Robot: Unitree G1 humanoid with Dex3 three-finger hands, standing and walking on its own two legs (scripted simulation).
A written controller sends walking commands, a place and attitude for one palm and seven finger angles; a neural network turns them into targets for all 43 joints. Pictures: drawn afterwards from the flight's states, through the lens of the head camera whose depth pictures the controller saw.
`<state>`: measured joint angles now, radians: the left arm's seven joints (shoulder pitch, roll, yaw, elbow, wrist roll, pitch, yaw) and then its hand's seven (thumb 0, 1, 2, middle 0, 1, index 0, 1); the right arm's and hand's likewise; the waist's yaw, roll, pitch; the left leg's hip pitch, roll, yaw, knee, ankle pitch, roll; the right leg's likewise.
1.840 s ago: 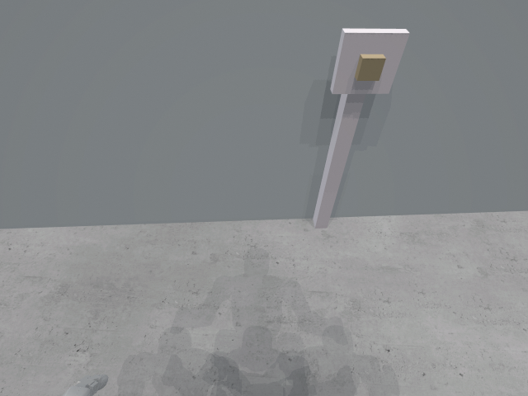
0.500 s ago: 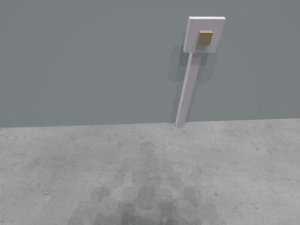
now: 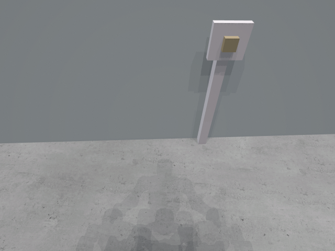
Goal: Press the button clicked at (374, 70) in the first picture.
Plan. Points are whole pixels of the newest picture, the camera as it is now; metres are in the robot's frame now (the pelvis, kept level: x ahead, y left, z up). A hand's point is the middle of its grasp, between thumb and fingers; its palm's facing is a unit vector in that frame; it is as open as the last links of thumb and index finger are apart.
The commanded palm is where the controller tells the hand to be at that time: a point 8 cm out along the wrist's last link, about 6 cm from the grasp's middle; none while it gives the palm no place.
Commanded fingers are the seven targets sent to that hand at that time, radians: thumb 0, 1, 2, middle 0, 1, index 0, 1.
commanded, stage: walk to a spot facing it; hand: left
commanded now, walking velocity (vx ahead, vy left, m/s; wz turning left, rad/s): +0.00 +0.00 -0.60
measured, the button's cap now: (229, 43) +0.98 -0.23 +0.05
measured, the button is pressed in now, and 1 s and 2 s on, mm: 0 0 0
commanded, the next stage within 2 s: none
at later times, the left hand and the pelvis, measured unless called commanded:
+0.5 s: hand out of the picture +0.04 +0.16 -0.18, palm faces -0.17 -0.94 -0.28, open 7.4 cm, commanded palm none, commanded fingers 0.00 0.90 0.90 -0.20 -0.30 -0.20 -0.30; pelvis -0.03 -0.04 -0.02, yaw -13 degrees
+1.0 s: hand out of the picture +0.08 +0.17 -0.17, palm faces -0.38 -0.89 -0.24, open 7.4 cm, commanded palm none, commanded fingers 0.00 0.90 0.90 -0.20 -0.30 -0.20 -0.30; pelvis -0.05 +0.00 -0.01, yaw -28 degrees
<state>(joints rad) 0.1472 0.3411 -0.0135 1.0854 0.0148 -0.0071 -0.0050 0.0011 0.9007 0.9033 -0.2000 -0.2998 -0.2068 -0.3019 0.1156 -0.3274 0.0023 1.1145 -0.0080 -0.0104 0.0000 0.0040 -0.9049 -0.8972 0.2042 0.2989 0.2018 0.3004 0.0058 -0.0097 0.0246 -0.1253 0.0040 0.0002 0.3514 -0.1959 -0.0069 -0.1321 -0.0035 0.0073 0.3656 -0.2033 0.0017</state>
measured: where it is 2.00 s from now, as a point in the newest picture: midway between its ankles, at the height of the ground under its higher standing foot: outside the picture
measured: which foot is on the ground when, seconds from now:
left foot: down 0.00-0.42, up 0.44-1.00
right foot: down 0.00-1.00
